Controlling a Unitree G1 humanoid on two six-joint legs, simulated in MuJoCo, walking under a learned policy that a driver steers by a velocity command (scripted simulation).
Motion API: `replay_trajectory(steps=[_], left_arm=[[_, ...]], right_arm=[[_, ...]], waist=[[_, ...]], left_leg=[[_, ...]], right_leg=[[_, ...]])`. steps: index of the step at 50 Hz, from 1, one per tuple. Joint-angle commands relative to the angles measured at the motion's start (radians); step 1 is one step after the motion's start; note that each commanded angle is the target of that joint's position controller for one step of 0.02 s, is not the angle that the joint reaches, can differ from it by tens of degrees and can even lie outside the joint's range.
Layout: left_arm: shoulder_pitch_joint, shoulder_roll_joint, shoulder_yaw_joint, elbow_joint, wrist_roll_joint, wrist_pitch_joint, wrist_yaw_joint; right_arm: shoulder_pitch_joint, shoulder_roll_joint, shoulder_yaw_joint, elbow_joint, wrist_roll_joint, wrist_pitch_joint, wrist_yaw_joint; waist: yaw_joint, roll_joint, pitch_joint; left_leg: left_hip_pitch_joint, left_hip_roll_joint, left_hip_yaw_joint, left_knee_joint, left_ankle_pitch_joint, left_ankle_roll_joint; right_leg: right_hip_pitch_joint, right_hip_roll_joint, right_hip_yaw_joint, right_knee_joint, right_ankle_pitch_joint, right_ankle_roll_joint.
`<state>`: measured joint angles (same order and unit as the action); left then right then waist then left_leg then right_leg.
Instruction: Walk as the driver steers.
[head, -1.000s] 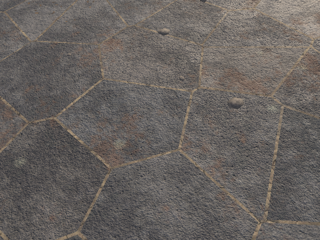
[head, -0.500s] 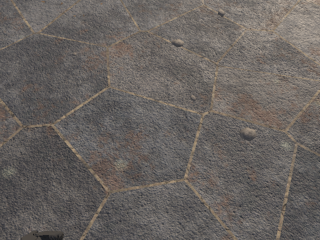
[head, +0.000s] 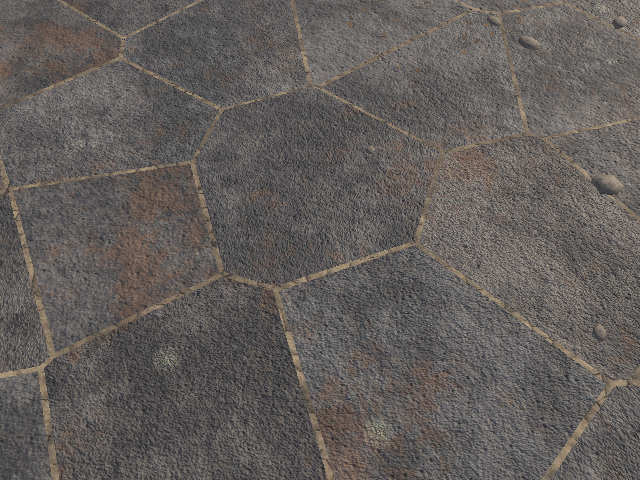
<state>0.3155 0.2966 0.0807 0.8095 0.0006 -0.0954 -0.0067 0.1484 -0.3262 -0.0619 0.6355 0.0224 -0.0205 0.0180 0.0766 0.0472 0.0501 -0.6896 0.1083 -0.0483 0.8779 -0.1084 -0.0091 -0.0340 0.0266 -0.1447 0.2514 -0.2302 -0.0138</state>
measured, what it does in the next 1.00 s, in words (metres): walks ahead: left foot, then right foot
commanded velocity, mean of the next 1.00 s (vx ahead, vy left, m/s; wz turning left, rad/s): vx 0.50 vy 0.00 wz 0.27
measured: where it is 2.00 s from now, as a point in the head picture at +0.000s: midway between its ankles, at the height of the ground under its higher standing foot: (272, 208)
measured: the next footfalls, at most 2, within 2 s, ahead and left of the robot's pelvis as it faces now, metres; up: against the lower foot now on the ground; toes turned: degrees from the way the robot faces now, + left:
left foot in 0.18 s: +0.27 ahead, +0.15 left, +0.00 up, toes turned +9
right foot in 0.70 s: +0.61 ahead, -0.01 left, +0.00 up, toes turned +13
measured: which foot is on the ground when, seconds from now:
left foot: up 0.00-0.16, down 0.18-0.72, up 0.74-1.00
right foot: down 0.00-0.18, up 0.20-0.68, down 0.70-1.00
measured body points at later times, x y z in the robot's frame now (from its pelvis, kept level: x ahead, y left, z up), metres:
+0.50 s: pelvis +0.28 +0.07 +0.00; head +0.31 +0.09 +0.45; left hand +0.41 +0.37 -0.09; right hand +0.42 -0.18 -0.10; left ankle +0.23 +0.14 -0.74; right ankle +0.49 -0.07 -0.68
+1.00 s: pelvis +0.58 +0.08 +0.00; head +0.61 +0.08 +0.45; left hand +0.55 +0.36 -0.12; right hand +0.81 -0.13 -0.09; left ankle +0.67 +0.28 -0.68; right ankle +0.57 -0.01 -0.74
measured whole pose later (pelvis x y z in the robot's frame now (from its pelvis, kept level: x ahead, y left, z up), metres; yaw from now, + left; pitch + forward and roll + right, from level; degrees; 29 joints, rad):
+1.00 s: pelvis +0.58 +0.08 +0.00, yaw +14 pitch +1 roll -1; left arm 0.34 0.27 0.04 0.84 0.00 -0.08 -0.02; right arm 0.18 -0.30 -0.04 0.70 0.00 -0.06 0.00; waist 0.06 0.04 0.03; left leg -0.66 0.12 -0.05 0.83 -0.10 -0.02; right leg -0.09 0.07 -0.04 0.25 -0.18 -0.06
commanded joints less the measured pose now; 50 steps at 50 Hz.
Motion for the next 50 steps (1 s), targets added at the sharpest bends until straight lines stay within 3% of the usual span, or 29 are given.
replay_trajectory(steps=[1, 4, 6, 7, 8, 9, 10, 11, 12, 13, 14, 15, 16, 19, 24, 28, 31, 33, 34, 35, 36, 37, 38, 39, 40, 42, 44, 47, 50], left_arm=[[-0.084, 0.164, 0.034, -0.072, -0.009, -0.013, 0.005], [-0.042, 0.195, 0.044, -0.047, -0.026, 0.004, 0.004], [-0.037, 0.225, 0.052, -0.042, -0.035, 0.019, 0.008], [-0.038, 0.239, 0.055, -0.043, -0.04, 0.027, 0.01], [-0.047, 0.229, 0.05, -0.047, -0.043, 0.034, 0.014], [-0.027, 0.188, 0.031, -0.061, -0.021, 0.032, 0.019], [0.068, 0.04, -0.018, -0.125, 0.022, 0.012, 0.007], [-0.021, 0.121, -0.011, -0.13, -0.007, -0.02, -0.004], [-0.107, 0.174, 0.003, -0.151, -0.046, -0.034, -0.011], [-0.118, 0.154, -0.006, -0.151, -0.041, -0.042, -0.007], [-0.117, 0.149, -0.006, -0.138, -0.016, -0.042, 0.0], [-0.095, 0.153, -0.002, -0.127, -0.006, -0.033, 0.0], [-0.077, 0.149, -0.002, -0.118, -0.004, -0.021, -0.001], [-0.091, 0.103, -0.014, -0.113, 0.007, 0.005, 0.001], [-0.256, 0.061, -0.034, -0.144, 0.001, 0.001, -0.011], [-0.355, 0.069, -0.035, -0.174, -0.012, -0.01, -0.03], [-0.358, 0.087, -0.028, -0.186, -0.01, -0.016, -0.044], [-0.288, 0.108, -0.016, -0.172, -0.008, -0.019, -0.043], [-0.176, 0.137, 0.002, -0.139, -0.006, -0.02, -0.037], [-0.015, 0.186, 0.019, -0.108, 0.002, -0.02, -0.029], [0.1, 0.28, 0.045, -0.089, 0.015, -0.014, -0.025], [0.138, 0.211, 0.028, -0.068, -0.009, -0.01, -0.033], [0.077, 0.16, 0.01, -0.073, -0.019, -0.006, -0.029], [0.009, 0.137, 0.002, -0.085, -0.011, 0.0, -0.024], [-0.043, 0.115, -0.007, -0.088, -0.003, 0.004, -0.024], [-0.088, 0.089, -0.017, -0.092, 0.011, -0.003, -0.024], [-0.085, 0.101, -0.013, -0.078, 0.001, -0.012, -0.022], [-0.064, 0.132, -0.004, -0.055, -0.004, -0.013, -0.013], [-0.03, 0.145, -0.002, -0.035, -0.012, -0.003, -0.006]], right_arm=[[-0.059, -0.017, 0.006, -0.077, 0.0, -0.017, 0.021], [-0.127, -0.031, 0.001, -0.117, 0.003, -0.015, 0.035], [-0.106, -0.061, -0.015, -0.13, -0.004, -0.009, 0.038], [-0.036, -0.09, -0.032, -0.12, -0.006, -0.004, 0.036], [0.117, -0.134, -0.061, -0.082, -0.003, 0.003, 0.028], [0.299, -0.206, -0.095, -0.038, 0.004, 0.014, 0.01], [0.261, -0.329, -0.109, -0.048, 0.013, 0.007, 0.003], [0.288, -0.246, -0.083, -0.09, 0.006, -0.012, 0.011], [0.258, -0.18, -0.062, -0.069, -0.006, -0.028, 0.015], [0.208, -0.155, -0.053, -0.064, -0.006, -0.036, 0.014], [0.141, -0.122, -0.042, -0.068, -0.011, -0.038, 0.012], [0.099, -0.096, -0.03, -0.079, -0.026, -0.041, 0.008], [0.082, -0.091, -0.027, -0.078, -0.032, -0.043, 0.005], [0.101, -0.108, -0.029, -0.042, -0.024, -0.058, -0.005], [0.154, -0.122, -0.029, 0.011, -0.016, -0.056, -0.021], [0.227, -0.136, -0.033, 0.062, -0.008, -0.051, -0.019], [0.249, -0.141, -0.039, 0.089, -0.006, -0.037, -0.024], [0.234, -0.15, -0.042, 0.094, -0.005, -0.027, -0.028], [0.22, -0.142, -0.037, 0.093, -0.008, -0.022, -0.029], [0.22, -0.107, -0.02, 0.078, -0.02, -0.02, -0.032], [0.343, -0.023, 0.007, 0.058, -0.016, -0.035, -0.027], [0.324, -0.04, 0.009, 0.064, -0.009, -0.051, -0.025], [0.228, -0.118, -0.012, 0.046, 0.014, -0.059, -0.019], [0.154, -0.122, -0.011, 0.026, 0.015, -0.064, -0.018], [0.111, -0.113, -0.011, 0.017, -0.001, -0.065, -0.018], [0.146, -0.085, -0.013, 0.032, -0.011, -0.054, -0.018], [0.167, -0.051, -0.006, 0.042, -0.013, -0.042, -0.02], [0.08, -0.031, 0.004, 0.015, -0.022, -0.044, -0.023], [-0.024, -0.004, 0.014, -0.005, -0.018, -0.057, -0.012]], waist=[[-0.017, -0.086, 0.019], [-0.006, -0.089, 0.038], [-0.038, -0.112, 0.002], [-0.085, -0.124, -0.05], [-0.173, -0.109, -0.129], [-0.25, -0.035, -0.223], [-0.116, 0.258, -0.306], [-0.194, 0.139, -0.45], [-0.204, 0.074, -0.303], [-0.163, 0.011, -0.208], [-0.123, -0.024, -0.152], [-0.088, -0.004, -0.132], [-0.071, 0.011, -0.128], [-0.066, -0.005, -0.09], [-0.13, 0.004, -0.024], [-0.169, 0.01, 0.021], [-0.154, 0.027, 0.02], [-0.11, 0.051, -0.019], [-0.047, 0.04, -0.095], [0.023, 0.007, -0.236], [0.004, -0.219, -0.403], [0.027, -0.303, -0.439], [0.033, -0.212, -0.277], [0.013, -0.141, -0.174], [-0.013, -0.1, -0.089], [-0.066, -0.135, -0.063], [-0.085, -0.137, -0.06], [-0.069, -0.111, -0.028], [-0.03, -0.105, -0.011]], left_leg=[[0.061, 0.002, 0.028, -0.141, 0.125, 0.015], [0.058, -0.017, 0.06, -0.223, 0.072, 0.05], [0.135, -0.072, 0.111, -0.247, -0.03, 0.088], [0.24, -0.114, 0.141, -0.256, -0.072, 0.113], [0.453, -0.163, 0.161, -0.304, -0.035, 0.148], [0.763, -0.113, 0.034, -0.306, -0.013, 0.196], [1.063, 0.157, -0.557, -0.41, -0.211, 0.38], [1.109, 0.224, -0.808, -0.564, -0.374, 0.419], [1.015, 0.207, -0.66, -0.591, -0.316, 0.362], [0.872, 0.168, -0.533, -0.587, -0.209, 0.331], [0.74, 0.135, -0.432, -0.583, -0.072, 0.304], [0.645, 0.108, -0.362, -0.602, 0.049, 0.293], [0.59, 0.098, -0.333, -0.623, 0.112, 0.295], [0.505, 0.078, -0.221, -0.672, 0.23, 0.304], [0.498, 0.018, -0.102, -0.699, 0.131, 0.237], [0.584, 0.069, -0.136, -0.679, 0.071, 0.232], [0.702, 0.12, -0.168, -0.616, 0.16, 0.212], [0.735, 0.114, -0.16, -0.531, 0.361, 0.187], [0.719, 0.069, -0.122, -0.396, 0.513, 0.165], [0.595, 0.019, -0.08, -0.17, 0.439, 0.13], [0.206, -0.134, -0.011, 0.223, 0.035, 0.044], [0.028, -0.191, -0.098, 0.372, -0.467, 0.031], [-0.07, -0.126, -0.114, 0.437, -0.422, 0.039], [-0.074, -0.072, -0.069, 0.407, -0.335, 0.045], [-0.055, -0.037, -0.044, 0.339, -0.27, 0.041], [0.05, 0.005, -0.043, 0.257, -0.193, 0.029], [0.073, 0.015, -0.024, 0.203, -0.17, 0.009], [0.029, 0.025, -0.009, 0.037, -0.031, -0.016], [0.075, -0.001, 0.021, -0.175, 0.142, -0.015]], right_leg=[[-0.046, -0.265, 0.067, -0.115, 0.279, -0.15], [0.049, -0.296, 0.029, -0.076, 0.338, -0.125], [0.101, -0.302, -0.007, 0.036, 0.614, -0.105], [0.105, -0.293, -0.031, 0.163, 0.773, -0.091], [0.04, -0.264, -0.067, 0.364, 0.836, -0.064], [-0.186, -0.227, -0.07, 0.657, 0.609, -0.02], [-0.635, -0.028, -0.004, 1.027, -0.32, 0.044], [-0.727, -0.009, 0.236, 1.139, -0.376, 0.033], [-0.801, -0.057, 0.237, 1.127, -0.272, 0.015], [-0.773, -0.102, 0.224, 1.044, -0.184, 0.004], [-0.711, -0.138, 0.22, 0.961, -0.128, 0.01], [-0.634, -0.163, 0.226, 0.917, -0.089, 0.013], [-0.588, -0.167, 0.221, 0.893, -0.07, 0.023], [-0.573, -0.162, 0.193, 0.78, 0.008, 0.062], [-0.551, -0.124, 0.173, 0.436, 0.337, 0.074], [-0.561, -0.097, 0.175, 0.308, 0.359, 0.045], [-0.577, -0.084, 0.178, 0.254, 0.246, 0.001], [-0.471, -0.05, 0.144, 0.234, 0.164, -0.033], [-0.307, -0.021, 0.113, 0.21, 0.182, -0.063], [-0.033, -0.11, 0.193, 0.262, 0.235, -0.117], [0.374, -0.355, 0.616, 0.24, 0.081, -0.277], [0.439, -0.413, 0.893, 0.075, -0.115, -0.313], [0.329, -0.389, 0.784, 0.047, -0.223, -0.262], [0.19, -0.352, 0.66, 0.029, -0.184, -0.229], [0.054, -0.311, 0.568, -0.004, -0.089, -0.221], [-0.079, -0.258, 0.468, -0.054, 0.057, -0.213], [-0.126, -0.246, 0.395, -0.088, 0.165, -0.231], [-0.126, -0.23, 0.307, -0.119, 0.273, -0.231], [-0.12, -0.189, 0.225, -0.122, 0.295, -0.195]])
